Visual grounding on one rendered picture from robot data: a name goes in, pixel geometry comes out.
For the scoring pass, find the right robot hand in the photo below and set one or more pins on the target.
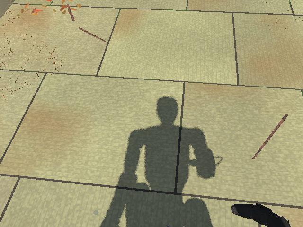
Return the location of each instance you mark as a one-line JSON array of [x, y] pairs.
[[259, 213]]

